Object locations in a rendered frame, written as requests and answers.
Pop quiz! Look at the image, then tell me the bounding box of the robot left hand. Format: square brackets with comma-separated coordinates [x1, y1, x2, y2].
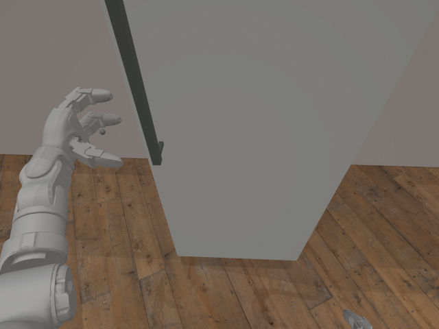
[42, 87, 123, 169]

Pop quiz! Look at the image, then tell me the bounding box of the left robot upper arm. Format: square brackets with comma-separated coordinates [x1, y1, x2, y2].
[0, 263, 77, 329]

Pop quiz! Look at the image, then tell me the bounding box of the fridge door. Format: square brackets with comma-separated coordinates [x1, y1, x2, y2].
[100, 0, 439, 260]

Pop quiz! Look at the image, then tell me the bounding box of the robot left forearm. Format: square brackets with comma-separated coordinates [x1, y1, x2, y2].
[0, 146, 75, 275]

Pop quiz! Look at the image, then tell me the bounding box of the robot right hand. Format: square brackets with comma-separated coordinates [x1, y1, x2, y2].
[343, 309, 372, 329]

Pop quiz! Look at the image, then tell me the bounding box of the handle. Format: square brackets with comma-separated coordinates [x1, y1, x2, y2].
[104, 0, 164, 165]

